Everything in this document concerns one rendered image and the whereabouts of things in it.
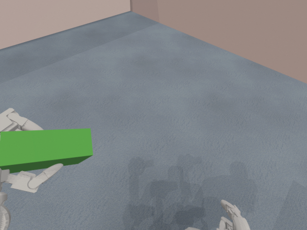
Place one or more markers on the sponge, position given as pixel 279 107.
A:
pixel 40 149

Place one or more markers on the robot left forearm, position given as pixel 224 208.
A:
pixel 5 216

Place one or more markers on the robot left hand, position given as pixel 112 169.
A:
pixel 25 181

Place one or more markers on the robot right hand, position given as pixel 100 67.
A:
pixel 239 223

